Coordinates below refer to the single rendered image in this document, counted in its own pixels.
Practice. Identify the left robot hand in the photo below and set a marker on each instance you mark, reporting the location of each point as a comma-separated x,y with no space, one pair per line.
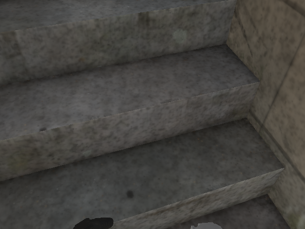
97,223

